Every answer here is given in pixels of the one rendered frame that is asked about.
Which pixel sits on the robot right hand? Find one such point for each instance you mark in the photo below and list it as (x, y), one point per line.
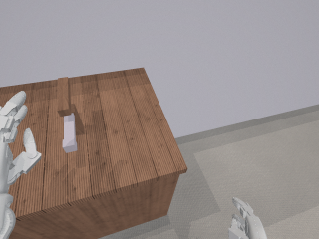
(251, 228)

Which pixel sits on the robot left forearm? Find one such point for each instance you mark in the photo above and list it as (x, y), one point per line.
(7, 216)

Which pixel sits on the robot left hand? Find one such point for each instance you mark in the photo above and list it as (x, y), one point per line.
(11, 116)

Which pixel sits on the tap lever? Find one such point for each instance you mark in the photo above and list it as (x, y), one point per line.
(69, 143)

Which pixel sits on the counter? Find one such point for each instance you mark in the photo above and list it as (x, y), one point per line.
(125, 169)

